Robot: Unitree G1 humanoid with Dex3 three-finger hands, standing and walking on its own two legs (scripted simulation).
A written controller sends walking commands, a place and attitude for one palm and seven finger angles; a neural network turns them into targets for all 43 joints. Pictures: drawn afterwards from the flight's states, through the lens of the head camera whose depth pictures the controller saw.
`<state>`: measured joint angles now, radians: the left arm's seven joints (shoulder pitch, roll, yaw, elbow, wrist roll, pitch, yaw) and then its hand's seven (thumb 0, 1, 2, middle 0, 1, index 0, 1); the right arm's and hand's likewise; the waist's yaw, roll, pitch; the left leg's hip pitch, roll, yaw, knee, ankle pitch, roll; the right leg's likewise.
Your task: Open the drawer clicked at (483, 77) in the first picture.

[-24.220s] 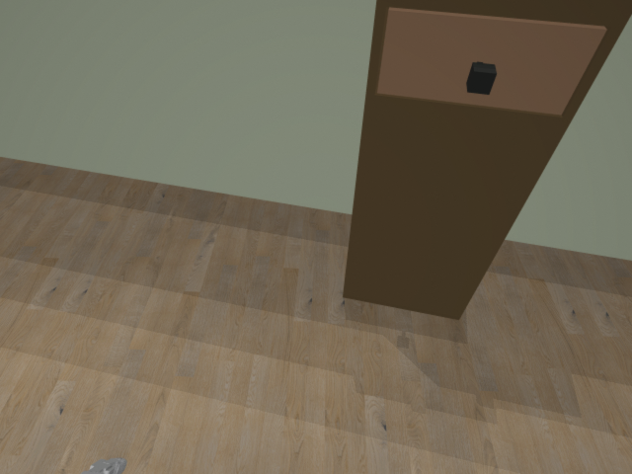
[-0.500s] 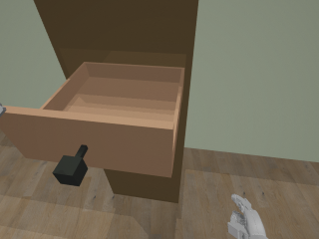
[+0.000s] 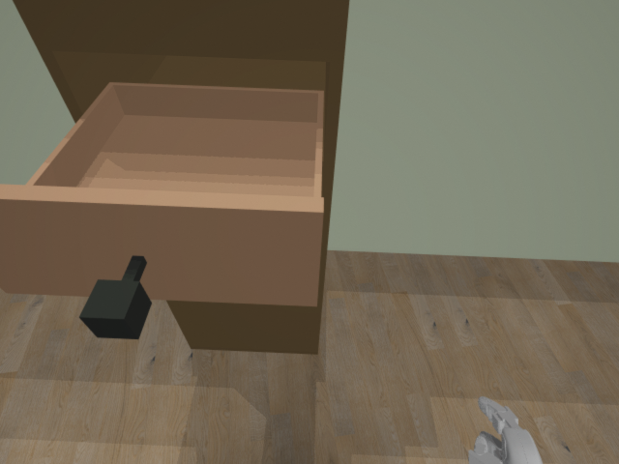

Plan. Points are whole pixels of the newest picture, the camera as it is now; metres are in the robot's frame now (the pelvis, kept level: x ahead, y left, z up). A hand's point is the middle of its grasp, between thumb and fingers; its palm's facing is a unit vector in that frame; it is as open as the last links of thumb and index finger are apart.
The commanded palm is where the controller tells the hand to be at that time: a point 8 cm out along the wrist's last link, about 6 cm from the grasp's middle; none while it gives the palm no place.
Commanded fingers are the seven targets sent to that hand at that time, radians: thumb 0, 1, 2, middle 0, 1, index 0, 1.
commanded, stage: step back with the hand held close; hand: left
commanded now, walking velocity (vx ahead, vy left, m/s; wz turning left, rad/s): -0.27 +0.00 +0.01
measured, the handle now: (125, 291) +0.26 +0.20 +0.15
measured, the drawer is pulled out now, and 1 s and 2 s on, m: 0.30 0.30 0.30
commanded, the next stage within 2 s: stop stepping back and stand still in 0.64 s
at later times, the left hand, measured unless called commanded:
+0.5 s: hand out of the picture +0.09 +0.28 +0.35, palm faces +0.66 -0.72 -0.21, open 7.4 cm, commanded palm +0.03 +0.32 +0.33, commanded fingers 0.00 0.90 0.90 -0.20 -0.30 -0.20 -0.30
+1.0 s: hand out of the picture +0.01 +0.31 +0.35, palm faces +0.60 -0.77 -0.21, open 7.4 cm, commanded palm -0.06 +0.34 +0.33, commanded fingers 0.00 0.90 0.90 -0.20 -0.30 -0.20 -0.30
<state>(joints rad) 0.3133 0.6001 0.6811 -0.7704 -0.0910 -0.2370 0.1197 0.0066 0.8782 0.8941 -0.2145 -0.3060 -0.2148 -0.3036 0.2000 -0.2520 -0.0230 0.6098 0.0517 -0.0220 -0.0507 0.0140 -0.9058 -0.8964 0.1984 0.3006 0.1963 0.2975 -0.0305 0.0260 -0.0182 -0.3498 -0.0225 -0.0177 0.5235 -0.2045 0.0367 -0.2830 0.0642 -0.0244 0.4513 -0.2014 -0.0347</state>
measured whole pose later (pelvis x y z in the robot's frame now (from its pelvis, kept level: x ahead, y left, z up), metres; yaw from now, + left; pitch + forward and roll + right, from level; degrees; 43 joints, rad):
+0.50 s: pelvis -0.09 +0.04 -0.01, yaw +1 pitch +0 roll -5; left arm 0.00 0.57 0.68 -0.72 -0.06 -0.24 0.16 0.00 0.88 0.89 -0.21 -0.31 -0.21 -0.30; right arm 0.22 -0.18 0.00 0.63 0.01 -0.09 -0.04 0.01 -0.90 -0.90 0.20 0.30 0.20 0.30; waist -0.01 0.03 0.01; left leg -0.49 0.00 -0.01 0.58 -0.09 0.09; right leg -0.46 0.08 0.00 0.99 -0.48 0.00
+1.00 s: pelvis -0.20 +0.06 +0.00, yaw -1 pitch -1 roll -4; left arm 0.04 0.57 0.69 -0.72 -0.08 -0.19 0.13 0.00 0.88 0.90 -0.21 -0.31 -0.21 -0.30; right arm 0.20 -0.18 0.01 0.65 0.03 -0.10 -0.03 0.01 -0.91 -0.90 0.20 0.30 0.20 0.30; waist -0.04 -0.02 0.01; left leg -0.35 -0.02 0.00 0.44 -0.10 0.06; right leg -0.41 0.06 0.01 0.91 -0.45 0.00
